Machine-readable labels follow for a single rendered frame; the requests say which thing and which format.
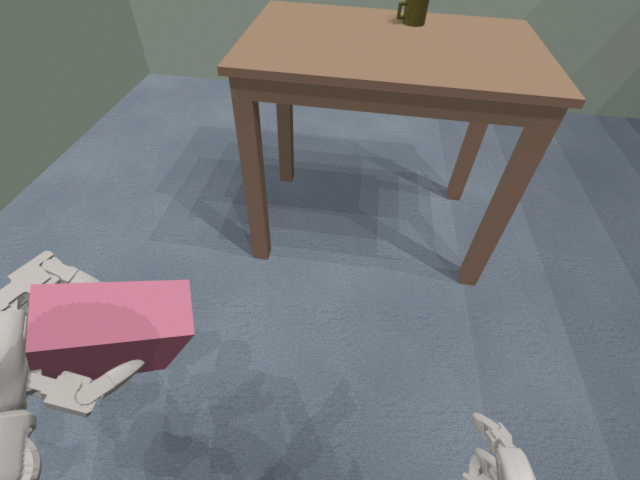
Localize left robot forearm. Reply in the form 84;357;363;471
0;409;42;480

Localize right robot hand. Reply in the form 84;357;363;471
463;412;536;480

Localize sponge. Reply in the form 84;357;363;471
25;280;195;380

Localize table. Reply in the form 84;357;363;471
217;0;586;286

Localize left robot hand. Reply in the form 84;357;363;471
0;251;145;417

